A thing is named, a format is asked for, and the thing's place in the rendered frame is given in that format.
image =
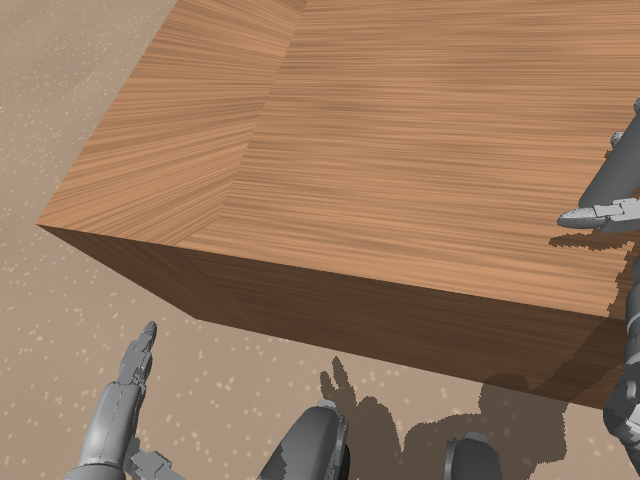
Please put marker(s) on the left robot hand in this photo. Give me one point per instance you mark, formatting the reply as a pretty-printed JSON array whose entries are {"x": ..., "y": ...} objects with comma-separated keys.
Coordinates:
[{"x": 110, "y": 437}]

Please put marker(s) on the can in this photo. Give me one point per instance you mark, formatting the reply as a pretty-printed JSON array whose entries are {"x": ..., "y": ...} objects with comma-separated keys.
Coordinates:
[{"x": 619, "y": 176}]

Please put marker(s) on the right robot arm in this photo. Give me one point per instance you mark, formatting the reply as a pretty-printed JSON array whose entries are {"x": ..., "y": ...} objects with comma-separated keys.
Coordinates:
[{"x": 621, "y": 412}]

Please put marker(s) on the left robot arm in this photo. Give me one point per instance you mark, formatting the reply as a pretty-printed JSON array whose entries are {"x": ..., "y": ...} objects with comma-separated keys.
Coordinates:
[{"x": 96, "y": 472}]

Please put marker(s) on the right robot hand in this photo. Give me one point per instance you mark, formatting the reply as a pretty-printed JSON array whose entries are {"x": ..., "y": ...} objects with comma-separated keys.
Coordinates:
[{"x": 621, "y": 215}]

